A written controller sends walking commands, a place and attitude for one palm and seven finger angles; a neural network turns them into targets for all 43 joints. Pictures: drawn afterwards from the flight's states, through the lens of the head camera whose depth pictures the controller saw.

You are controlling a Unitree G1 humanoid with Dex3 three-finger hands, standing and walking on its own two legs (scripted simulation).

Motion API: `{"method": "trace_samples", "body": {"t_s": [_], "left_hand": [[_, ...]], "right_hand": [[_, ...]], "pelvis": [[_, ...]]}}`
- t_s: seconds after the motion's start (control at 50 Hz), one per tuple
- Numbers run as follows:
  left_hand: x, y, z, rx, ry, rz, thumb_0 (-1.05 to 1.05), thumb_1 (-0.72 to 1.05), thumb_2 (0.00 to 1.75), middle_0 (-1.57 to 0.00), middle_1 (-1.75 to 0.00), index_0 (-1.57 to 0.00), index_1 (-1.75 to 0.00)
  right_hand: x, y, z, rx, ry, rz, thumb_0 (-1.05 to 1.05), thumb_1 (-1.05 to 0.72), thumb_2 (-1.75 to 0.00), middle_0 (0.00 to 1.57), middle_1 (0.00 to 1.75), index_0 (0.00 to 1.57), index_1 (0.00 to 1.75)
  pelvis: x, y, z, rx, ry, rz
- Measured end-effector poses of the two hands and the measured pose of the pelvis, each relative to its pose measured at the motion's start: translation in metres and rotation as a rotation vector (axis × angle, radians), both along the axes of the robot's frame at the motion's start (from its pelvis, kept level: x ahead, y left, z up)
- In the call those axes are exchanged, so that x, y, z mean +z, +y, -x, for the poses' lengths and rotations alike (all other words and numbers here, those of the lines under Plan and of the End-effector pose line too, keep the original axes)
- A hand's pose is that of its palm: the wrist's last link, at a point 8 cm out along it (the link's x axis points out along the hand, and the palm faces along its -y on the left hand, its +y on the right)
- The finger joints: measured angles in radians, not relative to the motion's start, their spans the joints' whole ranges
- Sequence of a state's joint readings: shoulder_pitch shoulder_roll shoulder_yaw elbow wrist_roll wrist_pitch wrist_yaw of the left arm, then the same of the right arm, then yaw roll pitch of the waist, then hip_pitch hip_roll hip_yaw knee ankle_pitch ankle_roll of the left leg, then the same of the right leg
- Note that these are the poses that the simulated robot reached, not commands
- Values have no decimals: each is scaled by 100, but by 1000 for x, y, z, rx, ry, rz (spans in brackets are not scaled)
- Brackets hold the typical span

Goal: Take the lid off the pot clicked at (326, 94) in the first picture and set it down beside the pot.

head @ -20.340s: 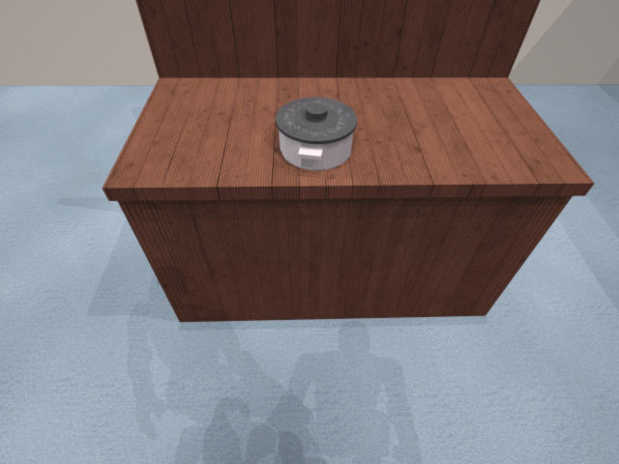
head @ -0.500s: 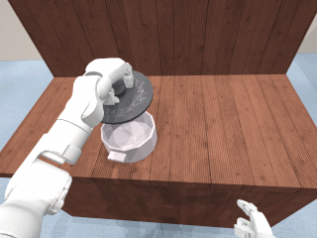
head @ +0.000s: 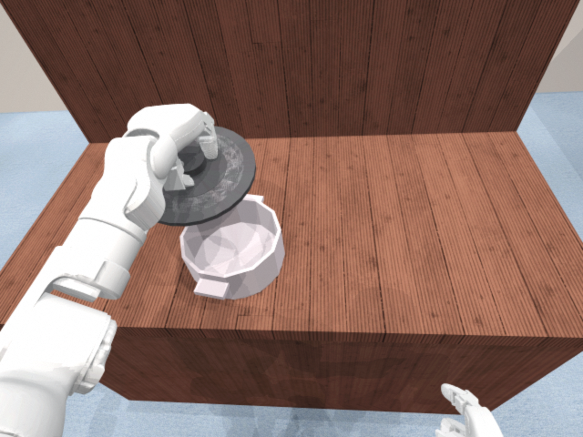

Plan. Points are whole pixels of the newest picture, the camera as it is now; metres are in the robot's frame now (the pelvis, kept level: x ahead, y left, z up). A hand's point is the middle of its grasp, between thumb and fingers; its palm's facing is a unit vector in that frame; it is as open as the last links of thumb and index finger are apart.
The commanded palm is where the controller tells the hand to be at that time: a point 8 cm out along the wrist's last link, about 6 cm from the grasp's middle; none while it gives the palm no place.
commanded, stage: move the lid sideways beside the pot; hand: left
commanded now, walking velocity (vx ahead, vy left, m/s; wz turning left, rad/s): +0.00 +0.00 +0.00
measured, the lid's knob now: (188, 161) +0.46 +0.16 +0.15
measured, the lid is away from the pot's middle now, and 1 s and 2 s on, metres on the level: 0.03 0.16 0.23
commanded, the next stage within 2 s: lower the lid onto the table in 1.74 s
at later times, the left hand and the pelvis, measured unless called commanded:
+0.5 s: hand (138, 168) +0.44 +0.22 +0.16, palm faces -0.28 +0.00 -0.96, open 8.0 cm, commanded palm +0.42 +0.23 +0.24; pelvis +0.00 +0.00 +0.00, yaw +0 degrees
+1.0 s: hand (90, 175) +0.43 +0.29 +0.16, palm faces -0.31 -0.02 -0.95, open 7.9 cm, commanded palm +0.42 +0.29 +0.24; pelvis +0.00 +0.02 +0.00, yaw +1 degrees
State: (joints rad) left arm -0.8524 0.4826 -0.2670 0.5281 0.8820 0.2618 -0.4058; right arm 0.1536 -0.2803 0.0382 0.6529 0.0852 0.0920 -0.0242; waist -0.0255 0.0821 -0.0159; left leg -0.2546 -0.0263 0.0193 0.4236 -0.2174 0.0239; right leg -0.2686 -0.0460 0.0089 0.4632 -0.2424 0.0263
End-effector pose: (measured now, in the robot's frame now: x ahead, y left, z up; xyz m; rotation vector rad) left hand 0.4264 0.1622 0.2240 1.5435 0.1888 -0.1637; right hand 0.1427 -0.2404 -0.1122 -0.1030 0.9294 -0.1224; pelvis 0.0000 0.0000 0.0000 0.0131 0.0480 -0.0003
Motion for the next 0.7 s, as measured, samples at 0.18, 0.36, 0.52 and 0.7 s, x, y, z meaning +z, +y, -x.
{"method": "trace_samples", "body": {"t_s": [0.18, 0.36, 0.52, 0.7], "left_hand": [[-7, 16, 3, -4, 48, -20, 1, 14, 84, -66, -91, -68, -92], [-2, 39, -4, 21, 38, -27, 1, 14, 84, -66, -90, -68, -92], [-5, 61, -4, 55, 69, -35, 1, 15, 84, -65, -91, -68, -92], [-3, 81, -3, 45, 60, -30, 1, 14, 84, -66, -91, -68, -92]], "right_hand": [[4, -6, -3, -1, -4, 36, 1, -91, -90, 20, 30, 20, 30], [6, -6, 1, -12, 8, 46, 1, -91, -90, 20, 30, 20, 30], [2, -5, 8, -18, 55, 47, 1, -91, -90, 20, 30, 20, 30], [4, -3, 12, -20, 71, 60, 1, -91, -90, 20, 30, 20, 30]], "pelvis": [[0, 0, 1, 10, 0, 4], [1, 2, -1, 7, 9, 8], [1, 5, -3, 10, 18, 12], [2, 10, -3, 13, 23, 16]]}}
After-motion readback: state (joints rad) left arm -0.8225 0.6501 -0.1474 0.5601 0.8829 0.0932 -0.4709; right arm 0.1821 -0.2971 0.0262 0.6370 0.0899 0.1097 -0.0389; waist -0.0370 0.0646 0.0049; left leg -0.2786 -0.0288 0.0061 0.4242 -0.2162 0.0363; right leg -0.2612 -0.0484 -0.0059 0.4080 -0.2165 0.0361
